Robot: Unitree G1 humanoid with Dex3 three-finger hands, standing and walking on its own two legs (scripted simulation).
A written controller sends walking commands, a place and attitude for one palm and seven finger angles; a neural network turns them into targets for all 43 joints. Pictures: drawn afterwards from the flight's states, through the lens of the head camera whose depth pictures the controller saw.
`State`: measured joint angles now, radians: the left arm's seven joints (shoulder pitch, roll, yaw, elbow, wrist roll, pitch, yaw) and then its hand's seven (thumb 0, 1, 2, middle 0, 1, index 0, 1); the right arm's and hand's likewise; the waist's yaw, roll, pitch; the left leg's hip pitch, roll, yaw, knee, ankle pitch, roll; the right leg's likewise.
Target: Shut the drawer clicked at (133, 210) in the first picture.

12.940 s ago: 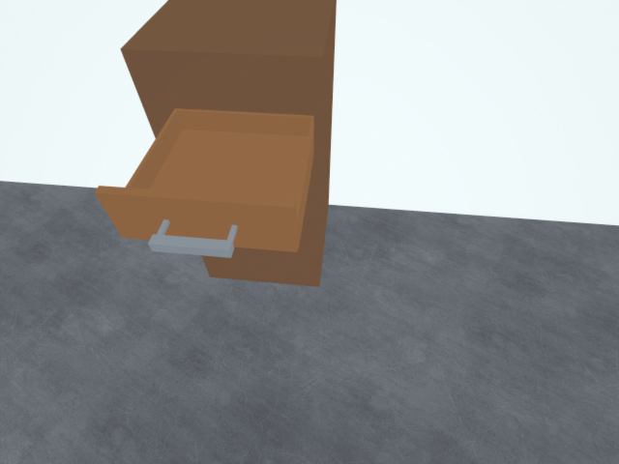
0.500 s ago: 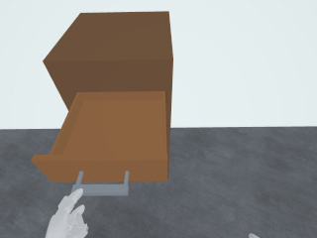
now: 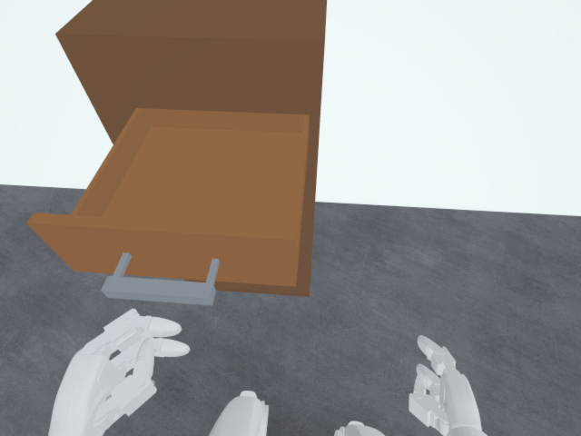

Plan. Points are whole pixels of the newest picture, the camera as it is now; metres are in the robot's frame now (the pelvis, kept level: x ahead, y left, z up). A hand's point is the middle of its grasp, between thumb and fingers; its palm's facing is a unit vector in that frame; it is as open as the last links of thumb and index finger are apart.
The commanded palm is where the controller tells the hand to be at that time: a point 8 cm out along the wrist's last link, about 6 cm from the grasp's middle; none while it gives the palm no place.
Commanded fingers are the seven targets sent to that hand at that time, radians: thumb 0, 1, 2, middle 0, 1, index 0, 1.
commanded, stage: raise the hand and make a fist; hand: left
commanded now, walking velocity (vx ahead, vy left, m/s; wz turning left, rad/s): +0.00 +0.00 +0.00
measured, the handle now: (164, 276) +0.33 +0.22 +0.01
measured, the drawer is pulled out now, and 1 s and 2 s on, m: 0.28 0.28 0.28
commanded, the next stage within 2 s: bring the fist close to the handle in 1.20 s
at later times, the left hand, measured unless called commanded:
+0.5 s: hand (129, 394) +0.16 +0.18 +0.09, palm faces +0.01 -1.00 -0.01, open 3.1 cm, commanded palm +0.11 +0.24 +0.09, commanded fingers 0.00 0.90 0.90 -1.40 -1.60 -1.40 -1.60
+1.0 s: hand (123, 401) +0.15 +0.18 +0.10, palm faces +0.00 -1.00 +0.01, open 3.3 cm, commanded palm +0.10 +0.23 +0.11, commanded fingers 0.00 0.90 0.90 -1.40 -1.60 -1.40 -1.60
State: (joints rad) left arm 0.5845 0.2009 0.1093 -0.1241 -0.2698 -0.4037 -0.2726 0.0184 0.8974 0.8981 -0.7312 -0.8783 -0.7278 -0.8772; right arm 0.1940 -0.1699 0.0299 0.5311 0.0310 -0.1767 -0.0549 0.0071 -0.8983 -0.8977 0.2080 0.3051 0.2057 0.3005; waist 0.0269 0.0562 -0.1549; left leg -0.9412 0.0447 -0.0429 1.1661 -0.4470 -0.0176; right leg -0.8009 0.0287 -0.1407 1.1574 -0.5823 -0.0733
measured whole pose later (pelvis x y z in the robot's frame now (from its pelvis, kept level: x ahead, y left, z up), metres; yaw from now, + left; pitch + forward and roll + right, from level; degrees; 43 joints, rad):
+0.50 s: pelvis +0.01 +0.03 +0.01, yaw -1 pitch +12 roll -3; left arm 0.77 0.17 0.00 -0.31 -0.22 -0.42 -0.16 0.02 0.90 0.90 -1.23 -1.42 -1.23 -1.42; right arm 0.19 -0.20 -0.02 0.45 0.04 -0.17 -0.04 0.01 -0.90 -0.90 0.20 0.30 0.20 0.30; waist 0.01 0.05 -0.16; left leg -0.90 0.02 0.00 1.13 -0.45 0.03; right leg -0.76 0.01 -0.10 1.10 -0.56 -0.02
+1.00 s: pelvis +0.01 +0.05 +0.01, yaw -1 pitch +11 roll -3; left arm 0.89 0.17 -0.09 -0.49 -0.15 -0.32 -0.08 0.02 0.90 0.90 -1.40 -1.60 -1.40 -1.60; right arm 0.27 -0.20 0.00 0.37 0.04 -0.09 -0.01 0.01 -0.90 -0.90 0.21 0.30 0.20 0.30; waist 0.01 0.05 -0.17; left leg -0.87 0.02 0.01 1.12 -0.45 0.06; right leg -0.72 0.00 -0.09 1.08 -0.55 0.00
